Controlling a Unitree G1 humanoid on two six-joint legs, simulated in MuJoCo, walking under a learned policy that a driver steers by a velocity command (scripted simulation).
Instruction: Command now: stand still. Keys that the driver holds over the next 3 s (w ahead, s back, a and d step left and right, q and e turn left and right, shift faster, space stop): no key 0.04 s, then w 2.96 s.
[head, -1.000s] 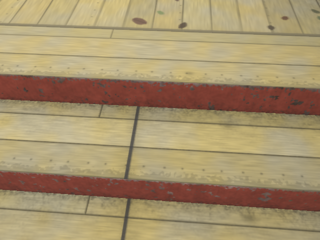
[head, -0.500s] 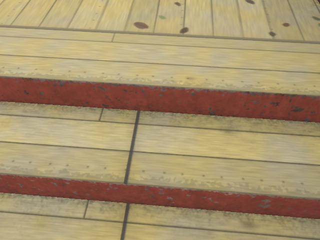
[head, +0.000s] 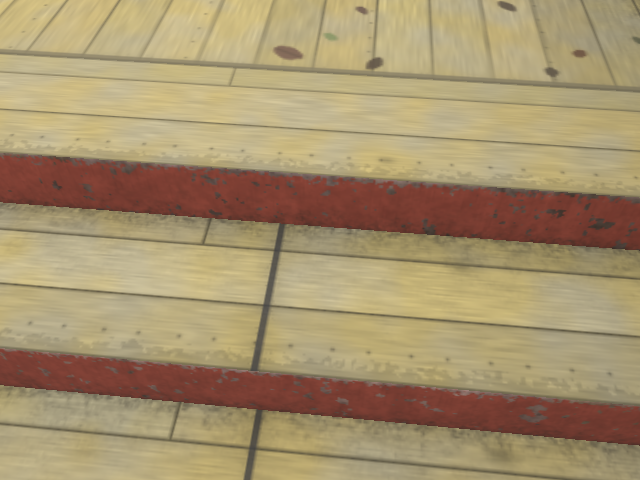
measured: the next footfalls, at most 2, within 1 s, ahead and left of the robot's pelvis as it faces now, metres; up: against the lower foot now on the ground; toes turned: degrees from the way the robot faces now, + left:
left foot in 0.66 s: +0.38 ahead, +0.10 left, +0.15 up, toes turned +5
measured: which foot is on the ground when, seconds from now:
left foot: down 0.00-0.28, up 0.30-0.64, down 0.66-1.00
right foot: down 0.00-0.72, up 0.74-1.00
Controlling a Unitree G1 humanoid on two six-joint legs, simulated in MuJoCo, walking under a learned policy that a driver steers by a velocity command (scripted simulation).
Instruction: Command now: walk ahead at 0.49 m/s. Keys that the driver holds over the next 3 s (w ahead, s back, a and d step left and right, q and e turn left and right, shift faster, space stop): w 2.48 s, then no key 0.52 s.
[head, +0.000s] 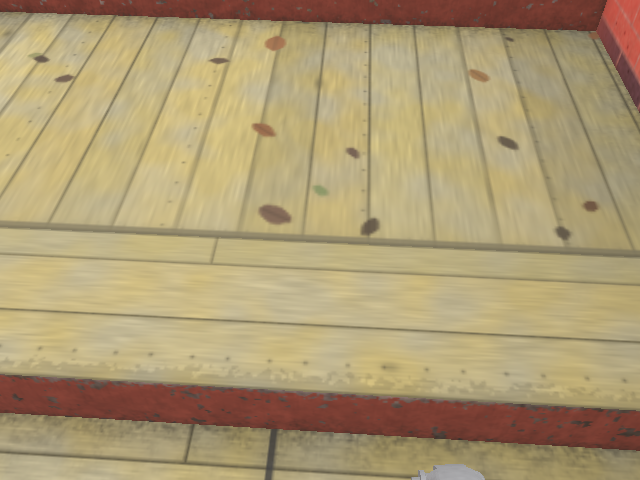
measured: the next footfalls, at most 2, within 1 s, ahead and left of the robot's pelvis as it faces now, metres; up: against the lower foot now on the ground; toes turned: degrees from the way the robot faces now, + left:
right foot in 0.26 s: +0.34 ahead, -0.15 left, +0.15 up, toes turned -5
left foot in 0.82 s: +0.71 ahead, +0.07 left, +0.29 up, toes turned +5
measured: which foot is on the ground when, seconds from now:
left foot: down 0.00-0.30, up 0.32-0.80, down 0.82-1.00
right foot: up 0.00-0.24, down 0.26-0.88, up 0.90-1.00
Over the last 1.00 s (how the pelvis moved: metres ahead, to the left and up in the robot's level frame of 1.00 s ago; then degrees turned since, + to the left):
0.36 0.02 0.14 0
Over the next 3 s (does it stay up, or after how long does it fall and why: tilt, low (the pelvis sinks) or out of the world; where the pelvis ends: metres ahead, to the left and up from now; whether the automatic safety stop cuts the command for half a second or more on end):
stays up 1.55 -0.05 0.31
